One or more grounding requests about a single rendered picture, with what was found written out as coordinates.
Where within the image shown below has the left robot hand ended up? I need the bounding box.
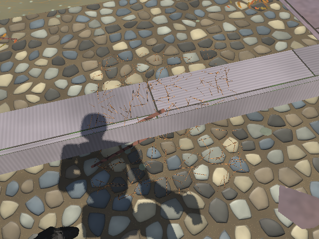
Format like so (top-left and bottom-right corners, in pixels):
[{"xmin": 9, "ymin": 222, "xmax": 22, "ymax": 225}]
[{"xmin": 34, "ymin": 226, "xmax": 80, "ymax": 239}]

